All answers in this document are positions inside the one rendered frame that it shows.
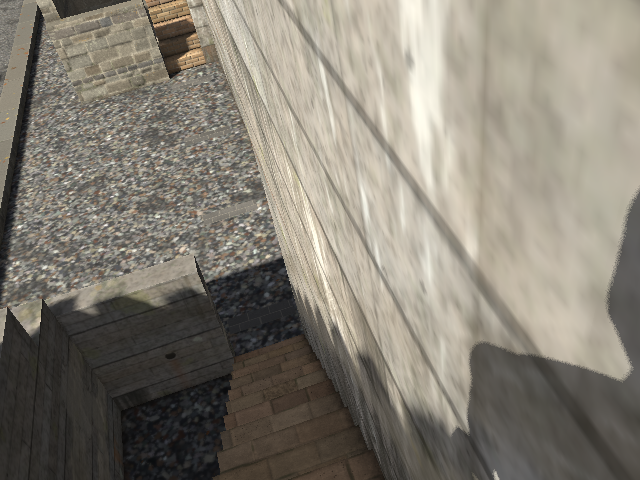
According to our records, stairs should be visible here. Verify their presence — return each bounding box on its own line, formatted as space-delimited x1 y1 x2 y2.
212 334 385 480
145 0 206 74

